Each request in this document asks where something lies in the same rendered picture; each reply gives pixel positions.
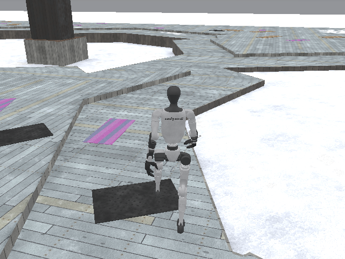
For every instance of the right robot thigh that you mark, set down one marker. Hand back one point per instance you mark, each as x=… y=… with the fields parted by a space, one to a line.
x=185 y=160

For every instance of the right robot forearm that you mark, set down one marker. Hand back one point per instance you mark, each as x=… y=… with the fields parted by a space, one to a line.
x=194 y=139

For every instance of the robot left upper arm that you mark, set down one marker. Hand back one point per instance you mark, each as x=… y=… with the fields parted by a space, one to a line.
x=155 y=124

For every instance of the left robot forearm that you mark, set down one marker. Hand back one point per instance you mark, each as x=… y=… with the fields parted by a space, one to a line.
x=151 y=149

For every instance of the left robot hand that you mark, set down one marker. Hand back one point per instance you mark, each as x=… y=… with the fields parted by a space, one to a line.
x=147 y=167

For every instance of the right robot hand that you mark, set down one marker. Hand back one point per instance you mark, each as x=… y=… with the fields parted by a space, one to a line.
x=188 y=142

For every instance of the robot right upper arm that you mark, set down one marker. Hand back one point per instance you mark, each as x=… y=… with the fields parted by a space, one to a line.
x=192 y=122

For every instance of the left robot foot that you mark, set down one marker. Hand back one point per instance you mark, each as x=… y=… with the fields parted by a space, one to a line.
x=157 y=193

